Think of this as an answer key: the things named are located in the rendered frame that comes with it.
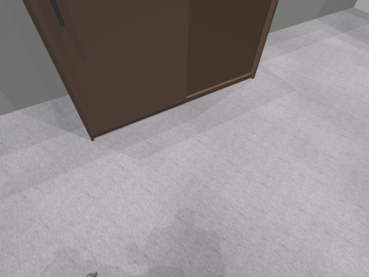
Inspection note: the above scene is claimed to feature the handle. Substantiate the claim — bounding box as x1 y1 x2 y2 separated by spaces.
50 0 65 26

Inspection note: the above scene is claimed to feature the wardrobe door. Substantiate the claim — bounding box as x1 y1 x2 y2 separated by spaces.
29 0 189 135
186 0 272 96

